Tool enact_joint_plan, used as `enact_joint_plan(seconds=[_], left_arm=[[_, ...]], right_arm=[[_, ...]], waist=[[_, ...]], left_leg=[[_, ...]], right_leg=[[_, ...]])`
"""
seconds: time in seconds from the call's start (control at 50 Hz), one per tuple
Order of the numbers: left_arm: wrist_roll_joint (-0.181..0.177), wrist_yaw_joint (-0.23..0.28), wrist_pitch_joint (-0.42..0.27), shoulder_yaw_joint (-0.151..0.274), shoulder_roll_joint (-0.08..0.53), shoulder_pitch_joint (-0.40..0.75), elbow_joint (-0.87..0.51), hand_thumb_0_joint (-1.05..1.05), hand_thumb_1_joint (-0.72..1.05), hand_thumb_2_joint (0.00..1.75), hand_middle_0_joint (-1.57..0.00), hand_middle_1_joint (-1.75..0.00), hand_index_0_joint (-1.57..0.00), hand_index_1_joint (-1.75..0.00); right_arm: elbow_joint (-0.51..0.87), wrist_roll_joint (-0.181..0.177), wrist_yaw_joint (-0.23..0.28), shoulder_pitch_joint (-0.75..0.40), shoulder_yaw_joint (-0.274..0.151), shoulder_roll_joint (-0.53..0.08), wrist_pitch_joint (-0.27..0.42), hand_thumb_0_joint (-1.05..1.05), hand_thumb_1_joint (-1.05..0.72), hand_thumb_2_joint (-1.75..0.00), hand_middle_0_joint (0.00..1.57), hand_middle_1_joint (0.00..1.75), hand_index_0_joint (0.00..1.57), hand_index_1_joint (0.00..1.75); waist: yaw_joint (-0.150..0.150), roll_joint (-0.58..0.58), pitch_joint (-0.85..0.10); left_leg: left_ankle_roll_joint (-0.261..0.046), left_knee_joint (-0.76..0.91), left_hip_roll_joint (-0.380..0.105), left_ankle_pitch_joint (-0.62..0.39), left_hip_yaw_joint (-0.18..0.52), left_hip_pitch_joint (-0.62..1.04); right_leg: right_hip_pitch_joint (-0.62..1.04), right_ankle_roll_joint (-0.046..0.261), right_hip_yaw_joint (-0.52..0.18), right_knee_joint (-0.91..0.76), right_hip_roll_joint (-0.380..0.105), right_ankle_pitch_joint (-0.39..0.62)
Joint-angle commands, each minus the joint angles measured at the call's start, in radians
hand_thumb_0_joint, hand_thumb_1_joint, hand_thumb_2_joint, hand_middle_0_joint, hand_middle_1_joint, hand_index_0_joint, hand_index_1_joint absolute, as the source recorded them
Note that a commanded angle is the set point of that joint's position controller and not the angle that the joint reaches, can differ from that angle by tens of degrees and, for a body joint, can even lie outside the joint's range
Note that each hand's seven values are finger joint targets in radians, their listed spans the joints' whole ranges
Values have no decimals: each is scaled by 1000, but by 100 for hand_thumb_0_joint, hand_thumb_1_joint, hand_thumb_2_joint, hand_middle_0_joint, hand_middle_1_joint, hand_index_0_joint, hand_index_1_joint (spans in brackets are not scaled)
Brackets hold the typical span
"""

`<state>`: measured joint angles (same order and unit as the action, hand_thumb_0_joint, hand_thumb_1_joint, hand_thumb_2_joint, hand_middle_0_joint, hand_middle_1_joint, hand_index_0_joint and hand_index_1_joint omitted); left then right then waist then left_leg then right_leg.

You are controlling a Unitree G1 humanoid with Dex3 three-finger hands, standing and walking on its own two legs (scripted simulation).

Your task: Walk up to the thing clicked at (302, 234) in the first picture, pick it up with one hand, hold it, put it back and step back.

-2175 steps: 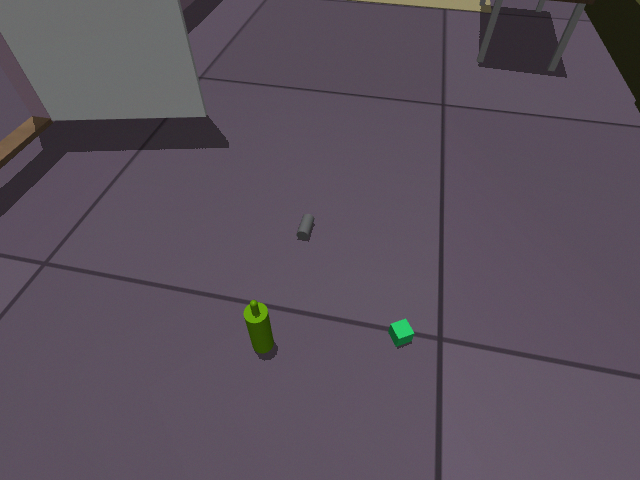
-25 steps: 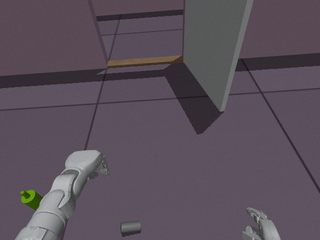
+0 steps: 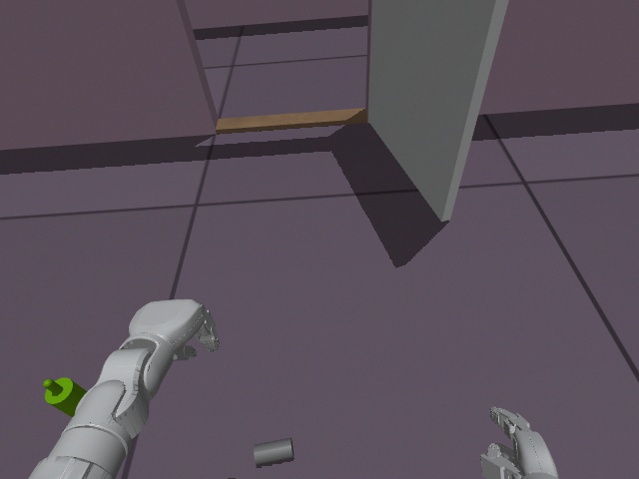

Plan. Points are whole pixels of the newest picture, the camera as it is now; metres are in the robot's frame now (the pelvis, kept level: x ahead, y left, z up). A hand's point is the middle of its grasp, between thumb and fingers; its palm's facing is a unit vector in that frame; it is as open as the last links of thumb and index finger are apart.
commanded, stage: hold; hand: left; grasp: from above
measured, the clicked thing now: (274, 451) +0.33 +0.20 -0.74
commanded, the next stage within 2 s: crouch in 0.02 s
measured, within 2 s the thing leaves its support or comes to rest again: neither
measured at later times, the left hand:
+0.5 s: hand (191, 371) +0.29 +0.23 -0.09, palm faces -0.45 -0.02 -0.89, open 3.7 cm
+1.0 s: hand (229, 388) +0.36 +0.24 -0.33, palm faces -0.41 +0.04 -0.91, open 3.6 cm
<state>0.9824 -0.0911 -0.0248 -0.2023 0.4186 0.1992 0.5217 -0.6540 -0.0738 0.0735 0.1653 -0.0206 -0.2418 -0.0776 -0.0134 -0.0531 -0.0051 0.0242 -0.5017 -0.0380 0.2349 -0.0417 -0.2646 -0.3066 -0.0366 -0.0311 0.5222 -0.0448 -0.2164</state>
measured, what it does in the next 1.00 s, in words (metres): lowers itself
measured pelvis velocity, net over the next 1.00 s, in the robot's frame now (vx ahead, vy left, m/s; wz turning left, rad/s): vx -0.04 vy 0.01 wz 0.01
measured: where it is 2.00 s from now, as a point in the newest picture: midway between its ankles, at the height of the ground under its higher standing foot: outside the picture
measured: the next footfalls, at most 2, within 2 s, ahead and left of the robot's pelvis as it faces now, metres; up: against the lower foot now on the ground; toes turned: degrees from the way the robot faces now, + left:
none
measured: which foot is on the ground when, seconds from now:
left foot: down 0.00-1.00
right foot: down 0.00-1.00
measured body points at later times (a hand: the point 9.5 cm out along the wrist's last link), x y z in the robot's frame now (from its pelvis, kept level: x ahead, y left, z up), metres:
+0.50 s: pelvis +0.01 +0.00 -0.02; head +0.05 -0.01 +0.43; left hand +0.31 +0.22 -0.04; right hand +0.15 -0.26 -0.13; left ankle +0.02 +0.14 -0.73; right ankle +0.04 -0.14 -0.73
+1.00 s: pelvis -0.04 +0.01 -0.21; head +0.12 +0.03 +0.21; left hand +0.38 +0.23 -0.28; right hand +0.02 -0.27 -0.33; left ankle +0.02 +0.14 -0.73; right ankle +0.04 -0.14 -0.73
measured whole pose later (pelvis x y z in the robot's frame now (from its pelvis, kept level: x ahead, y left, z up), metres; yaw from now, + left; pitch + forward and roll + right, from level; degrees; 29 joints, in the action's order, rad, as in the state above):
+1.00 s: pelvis -0.04 +0.01 -0.21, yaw +1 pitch +31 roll -3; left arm 1.18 0.38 -0.04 -0.10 0.41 0.67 1.18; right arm -0.76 0.05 0.02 0.21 -0.09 -0.23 0.00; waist 0.14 -0.04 -0.20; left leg 0.01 -1.64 -0.04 0.61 0.04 -1.58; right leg -1.57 -0.06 -0.02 1.58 -0.04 -0.56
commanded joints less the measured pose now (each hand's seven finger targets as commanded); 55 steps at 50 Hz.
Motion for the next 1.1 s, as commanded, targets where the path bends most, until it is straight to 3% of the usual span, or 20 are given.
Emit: enact_joint_plan(seconds=[0.0, 0.08, 0.1, 0.12, 0.14, 0.2, 0.26, 0.36, 0.4, 0.44, 0.5, 0.6, 0.64, 0.68, 0.74, 0.82, 0.9, 0.98, 1.04, 1.08], left_arm=[[-5, 40, -5, 99, 190, 312, -194, 0, 86, 0, -107, -30, -120, -17], [4, 53, -8, 123, 215, 333, -165, 0, 85, 0, -104, -32, -118, -18], [8, 54, -10, 129, 221, 328, -158, 0, 77, 8, -96, -39, -110, -26], [12, 55, -10, 118, 204, 311, -129, 0, 80, 0, -102, -36, -116, -22], [12, 56, -12, 117, 195, 287, -143, 0, 80, 0, -94, -35, -108, -16], [14, 66, -18, 105, 168, 227, -98, 0, 85, 0, -107, -30, -120, -17], [25, 90, -37, 101, 155, 209, -72, 0, 89, 0, -108, -32, -122, -18], [60, 193, -82, 127, 165, 295, -13, 0, 93, 0, -109, -32, -124, -17], [95, 242, -87, 107, 149, 352, 46, 0, 94, 0, -109, -33, -124, -18], [132, 298, -89, 118, 156, 377, 100, 0, 96, 0, -110, -33, -126, -18], [167, 368, -79, 86, 93, 376, 203, 0, 96, 0, -111, -34, -126, -19], [199, 441, -57, 63, 67, 495, 403, 0, 94, 0, -109, -34, -125, -18], [213, 472, -54, 109, 140, 576, 392, 0, 93, 0, -109, -34, -124, -18], [211, 490, -45, 94, 112, 598, 440, 0, 93, 0, -107, -36, -123, -19], [223, 518, -35, 125, 153, 657, 483, 0, 92, 0, -109, -34, -124, -19], [212, 527, -16, 137, 154, 702, 495, 0, 93, 0, -109, -35, -124, -20], [196, 514, -9, 144, 172, 780, 491, 0, 93, 0, -106, -40, -123, -24], [185, 495, -14, 145, 166, 795, 575, 0, 95, 0, -106, -41, -123, -23], [185, 487, -35, 153, 189, 829, 588, 0, 97, 0, -108, -40, -124, -23], [203, 490, -56, 181, 249, 894, 552, 0, 98, 0, -109, -40, -126, -23]], right_arm=[[147, 4, 12, -112, -36, -118, 39, 0, -91, -91, 20, 30, 20, 30], [139, 5, 13, -101, -38, -122, 36, 0, -91, -91, 20, 30, 20, 30], [136, 5, 12, -94, -37, -120, 36, 0, -88, -89, 20, 30, 20, 30], [139, 4, 11, -98, -38, -118, 34, 0, -91, -91, 20, 30, 20, 30], [141, 3, 11, -100, -40, -117, 33, 0, -88, -89, 20, 30, 20, 30], [138, 5, 8, -93, -44, -119, 29, 0, -90, -90, 20, 30, 20, 30], [134, 8, 6, -83, -47, -119, 22, 0, -90, -90, 20, 30, 20, 30], [107, 24, -2, -54, -61, -125, 13, 0, -90, -90, 20, 30, 20, 30], [90, 34, -7, -34, -69, -130, 11, 0, -90, -90, 20, 30, 20, 30], [66, 44, -15, -7, -83, -138, 10, 0, -90, -90, 20, 30, 20, 30], [53, 58, -34, 36, -100, -139, 9, 0, -90, -90, 20, 30, 20, 30], [31, 74, -49, 68, -113, -154, 22, 0, -90, -90, 20, 30, 20, 30], [23, 80, -46, 78, -119, -161, 33, 0, -90, -90, 20, 30, 20, 30], [12, 87, -44, 85, -117, -161, 47, 0, -90, -90, 20, 30, 20, 30], [-5, 100, -37, 100, -120, -168, 64, 0, -91, -90, 20, 30, 20, 30], [-16, 113, -35, 127, -124, -174, 85, 0, -90, -90, 20, 30, 20, 30], [-23, 123, -37, 130, -127, -181, 102, 0, -90, -90, 20, 30, 20, 30], [-31, 129, -46, 134, -118, -186, 113, 0, -90, -90, 20, 30, 20, 30], [-32, 133, -57, 139, -112, -194, 124, 0, -90, -90, 20, 30, 20, 30], [-43, 138, -65, 153, -108, -196, 132, 0, -90, -90, 20, 30, 20, 30]], waist=[[-7, 36, -221], [-1, 41, -216], [-1, 41, -217], [-1, 47, -204], [-11, 50, -216], [-4, 67, -194], [7, 92, -185], [33, 69, -224], [53, 57, -255], [52, 44, -306], [63, 51, -356], [91, 77, -388], [77, 34, -470], [97, 20, -507], [103, -17, -581], [118, -32, -710], [140, -66, -749], [170, -34, -694], [183, -47, -705], [190, -67, -762]], left_leg=[[-33, 79, 54, -104, -6, 95], [-33, 78, 54, -100, -7, 93], [-33, 79, 51, -106, -7, 96], [-34, 78, 54, -109, -8, 87], [-34, 75, 56, -117, -9, 91], [-32, 69, 55, -144, -5, 74], [-35, 51, 58, -141, -4, 55], [-29, -34, 58, -111, -3, -17], [-26, -104, 56, -123, 1, -58], [-21, -193, 54, -135, 2, -124], [-18, -309, 51, -121, 6, -224], [-24, -485, 48, -12, 17, -489], [-23, -545, 50, 35, 12, -557], [-25, -611, 48, 65, 19, -632], [-28, -716, 44, 100, 30, -729], [-31, -822, 37, 111, 51, -817], [-23, -884, 32, 193, 70, -892], [-30, -964, 34, 295, 84, -1036], [-30, -1013, 37, 345, 105, -1082], [-33, -1071, 41, 326, 99, -1112]], right_leg=[[60, 37, 32, -93, 62, 48], [50, 37, 31, -95, 62, 47], [56, 37, 33, -94, 63, 52], [51, 37, 34, -95, 62, 55], [64, 38, 33, -93, 61, 61], [59, 38, 39, -85, 62, 85], [42, 36, 37, -75, 58, 88], [-55, 37, 37, -4, 54, 68], [-122, 37, 38, 60, 54, 85], [-187, 38, 40, 139, 55, 100], [-291, 43, 43, 243, 54, 92], [-480, 45, 49, 404, 52, 0], [-527, 48, 46, 467, 49, -39], [-611, 52, 52, 542, 49, -65], [-748, 59, 58, 654, 52, -103], [-846, 60, 69, 779, 48, -114], [-963, 63, 81, 874, 48, -184], [-1091, 66, 92, 951, 46, -272], [-1188, 69, 100, 1013, 43, -318], [-1207, 70, 101, 1057, 43, -298]])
